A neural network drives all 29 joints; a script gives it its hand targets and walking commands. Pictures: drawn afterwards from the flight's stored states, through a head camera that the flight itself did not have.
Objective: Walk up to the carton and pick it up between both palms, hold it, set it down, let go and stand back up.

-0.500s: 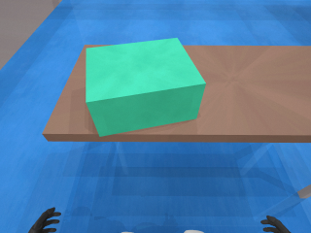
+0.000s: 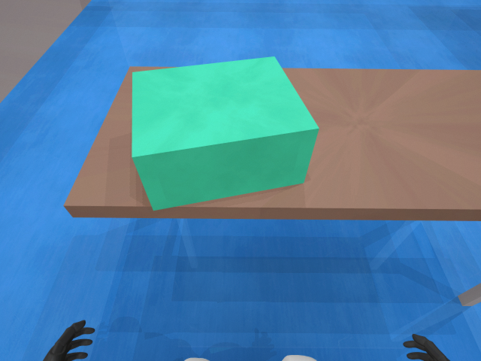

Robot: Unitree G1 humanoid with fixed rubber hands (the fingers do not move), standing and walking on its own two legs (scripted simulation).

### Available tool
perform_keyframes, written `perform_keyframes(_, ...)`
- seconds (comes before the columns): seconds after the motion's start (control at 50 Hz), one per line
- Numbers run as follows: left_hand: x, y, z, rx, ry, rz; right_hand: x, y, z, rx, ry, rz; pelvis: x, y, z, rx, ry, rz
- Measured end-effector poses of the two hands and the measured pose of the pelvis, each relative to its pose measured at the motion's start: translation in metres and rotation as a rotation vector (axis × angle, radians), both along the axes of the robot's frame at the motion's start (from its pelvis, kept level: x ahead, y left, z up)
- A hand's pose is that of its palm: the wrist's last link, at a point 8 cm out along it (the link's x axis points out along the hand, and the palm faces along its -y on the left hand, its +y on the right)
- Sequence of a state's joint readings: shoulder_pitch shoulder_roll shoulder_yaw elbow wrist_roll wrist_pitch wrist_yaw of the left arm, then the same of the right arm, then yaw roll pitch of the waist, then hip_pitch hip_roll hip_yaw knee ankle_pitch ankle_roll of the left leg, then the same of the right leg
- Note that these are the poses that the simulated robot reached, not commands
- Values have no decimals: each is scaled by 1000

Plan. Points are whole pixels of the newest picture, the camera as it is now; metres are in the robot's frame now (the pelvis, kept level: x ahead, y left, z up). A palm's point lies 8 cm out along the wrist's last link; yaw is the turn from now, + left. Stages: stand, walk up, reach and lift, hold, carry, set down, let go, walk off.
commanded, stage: walk up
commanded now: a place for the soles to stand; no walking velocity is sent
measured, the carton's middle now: (218, 127) +0.55 +0.05 +0.06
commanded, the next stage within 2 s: none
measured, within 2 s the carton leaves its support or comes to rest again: neither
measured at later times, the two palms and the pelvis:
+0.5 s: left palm out of the picture +0.13 +0.31 -0.08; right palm out of the picture +0.09 -0.31 -0.08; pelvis +0.00 +0.00 +0.00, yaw +0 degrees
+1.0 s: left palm out of the picture +0.13 +0.31 -0.08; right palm out of the picture +0.09 -0.32 -0.08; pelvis +0.00 +0.00 +0.00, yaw +0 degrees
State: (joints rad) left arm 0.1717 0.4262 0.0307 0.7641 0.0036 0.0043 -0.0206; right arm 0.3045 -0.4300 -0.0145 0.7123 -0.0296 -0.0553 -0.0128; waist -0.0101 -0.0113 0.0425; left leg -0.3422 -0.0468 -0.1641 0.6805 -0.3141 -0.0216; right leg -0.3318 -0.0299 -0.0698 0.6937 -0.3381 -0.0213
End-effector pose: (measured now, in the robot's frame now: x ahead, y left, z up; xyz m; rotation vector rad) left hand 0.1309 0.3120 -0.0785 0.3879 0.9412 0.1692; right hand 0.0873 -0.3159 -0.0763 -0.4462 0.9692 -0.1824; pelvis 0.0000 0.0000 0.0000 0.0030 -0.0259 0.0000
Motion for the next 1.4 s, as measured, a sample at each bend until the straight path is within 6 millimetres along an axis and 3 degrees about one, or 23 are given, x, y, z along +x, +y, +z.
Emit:
perform_keyframes(0.2, 8, 2, -3, -17, -17, -2, 1, 3, 5, -16, 1, 2, 1, 5, 0, -3, 0, 3)
perform_keyframes(0.68, -7, -3, 0, 4, 17, 9, 2, -3, -2, 6, -1, 1, 1, -4, 0, 2, 1, 3)
perform_keyframes(1.4, 4, -2, -1, -7, 2, 5, 4, -1, 0, -4, 5, 2, 3, -2, 0, 1, 5, 6)
